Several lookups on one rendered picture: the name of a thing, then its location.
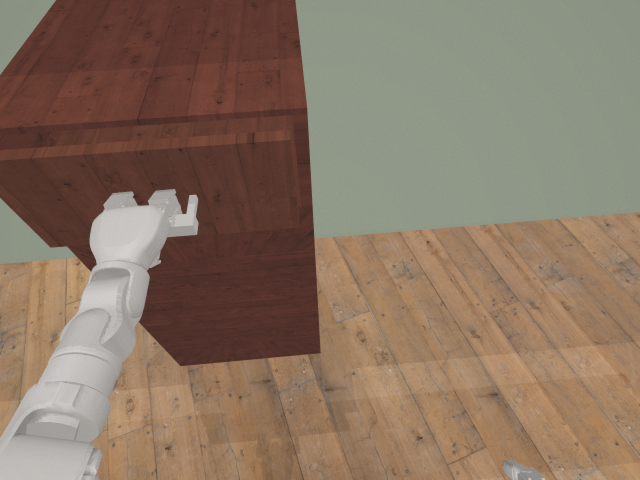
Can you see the robot left forearm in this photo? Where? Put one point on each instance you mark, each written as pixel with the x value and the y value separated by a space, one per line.
pixel 71 399

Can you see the handle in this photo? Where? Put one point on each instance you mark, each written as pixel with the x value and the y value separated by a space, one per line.
pixel 185 224

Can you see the right robot hand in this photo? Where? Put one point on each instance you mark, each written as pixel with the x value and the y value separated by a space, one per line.
pixel 517 471

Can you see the left robot upper arm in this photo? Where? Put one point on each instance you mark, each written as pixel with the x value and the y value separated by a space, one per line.
pixel 31 457

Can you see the left robot hand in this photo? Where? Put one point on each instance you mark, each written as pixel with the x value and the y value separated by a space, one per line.
pixel 127 232

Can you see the cabinet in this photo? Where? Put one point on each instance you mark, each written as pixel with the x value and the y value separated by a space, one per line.
pixel 93 64

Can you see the drawer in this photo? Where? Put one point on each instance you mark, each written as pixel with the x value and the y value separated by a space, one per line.
pixel 242 171

